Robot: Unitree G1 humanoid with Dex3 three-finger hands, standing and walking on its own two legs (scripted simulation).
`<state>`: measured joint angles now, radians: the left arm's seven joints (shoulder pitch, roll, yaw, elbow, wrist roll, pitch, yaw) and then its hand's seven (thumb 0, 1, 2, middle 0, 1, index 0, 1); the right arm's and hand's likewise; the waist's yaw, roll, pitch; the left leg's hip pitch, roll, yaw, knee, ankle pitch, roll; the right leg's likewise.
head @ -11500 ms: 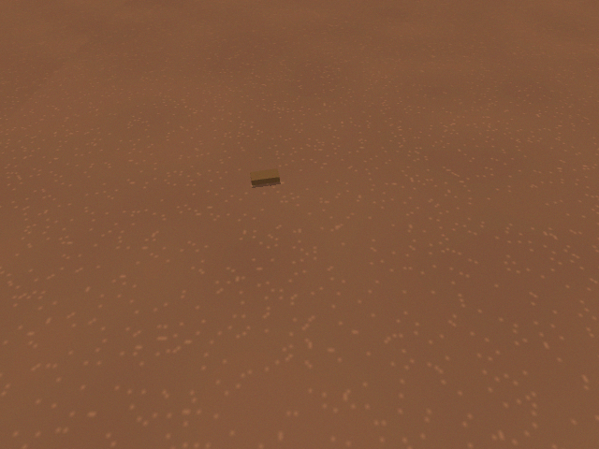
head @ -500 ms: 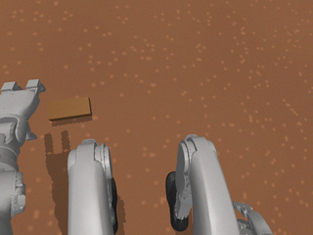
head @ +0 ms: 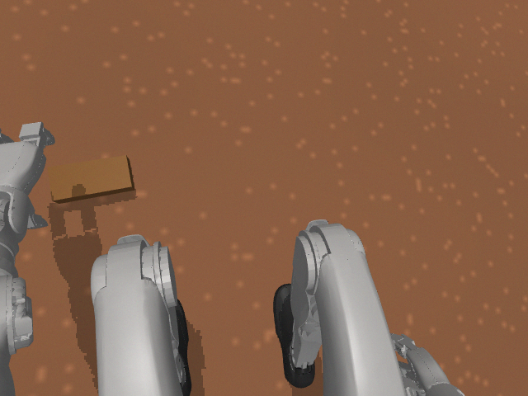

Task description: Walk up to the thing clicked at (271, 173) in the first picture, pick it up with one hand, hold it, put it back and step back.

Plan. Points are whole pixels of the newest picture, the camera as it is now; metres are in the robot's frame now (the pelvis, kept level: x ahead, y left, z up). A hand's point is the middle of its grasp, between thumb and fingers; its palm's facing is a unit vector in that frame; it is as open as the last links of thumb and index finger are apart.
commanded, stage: rise first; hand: left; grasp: from above
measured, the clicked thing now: (93, 179) +0.45 +0.30 -0.31
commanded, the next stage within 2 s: approach in 1.94 s
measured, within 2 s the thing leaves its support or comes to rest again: neither
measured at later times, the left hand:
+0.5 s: hand (37, 185) +0.41 +0.35 -0.19, palm faces -0.43 -0.13 -0.89, open 14.1 cm
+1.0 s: hand (41, 185) +0.41 +0.34 -0.20, palm faces -0.43 -0.12 -0.90, open 13.9 cm
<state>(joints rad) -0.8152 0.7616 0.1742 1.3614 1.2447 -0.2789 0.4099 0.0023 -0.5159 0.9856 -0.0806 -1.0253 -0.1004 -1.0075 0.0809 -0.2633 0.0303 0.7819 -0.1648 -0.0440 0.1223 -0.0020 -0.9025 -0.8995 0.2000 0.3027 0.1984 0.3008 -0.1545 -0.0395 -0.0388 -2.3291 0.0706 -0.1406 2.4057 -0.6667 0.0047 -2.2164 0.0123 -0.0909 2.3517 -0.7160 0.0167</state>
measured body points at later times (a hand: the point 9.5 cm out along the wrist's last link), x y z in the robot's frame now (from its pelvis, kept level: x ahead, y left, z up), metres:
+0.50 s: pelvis +0.00 +0.00 -0.01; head +0.23 +0.08 +0.36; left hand +0.43 +0.35 -0.14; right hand +0.08 -0.28 -0.12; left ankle +0.08 +0.13 -0.29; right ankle +0.09 -0.12 -0.29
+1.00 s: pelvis +0.00 +0.00 -0.02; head +0.23 +0.09 +0.36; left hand +0.43 +0.35 -0.15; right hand +0.07 -0.27 -0.12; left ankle +0.08 +0.13 -0.29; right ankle +0.09 -0.12 -0.29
